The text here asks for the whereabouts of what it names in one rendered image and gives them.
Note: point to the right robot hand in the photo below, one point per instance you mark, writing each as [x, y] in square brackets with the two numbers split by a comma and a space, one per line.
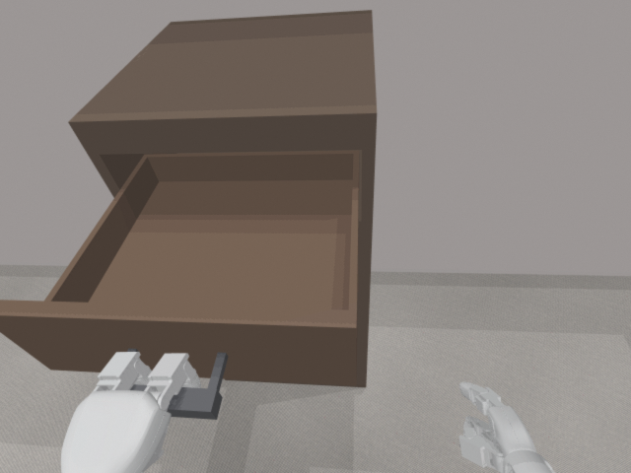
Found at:
[488, 444]

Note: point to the cabinet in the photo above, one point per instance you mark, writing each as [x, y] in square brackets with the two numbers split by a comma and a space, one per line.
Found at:
[290, 83]

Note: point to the left robot hand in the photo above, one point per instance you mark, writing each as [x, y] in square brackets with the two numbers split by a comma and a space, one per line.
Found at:
[118, 430]

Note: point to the handle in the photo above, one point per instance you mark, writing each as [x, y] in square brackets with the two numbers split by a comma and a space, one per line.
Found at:
[198, 403]

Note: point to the drawer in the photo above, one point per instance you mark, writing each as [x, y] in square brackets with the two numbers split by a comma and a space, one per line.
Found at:
[250, 254]

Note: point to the robot right forearm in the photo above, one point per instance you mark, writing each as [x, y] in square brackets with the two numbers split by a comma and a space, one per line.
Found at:
[526, 461]

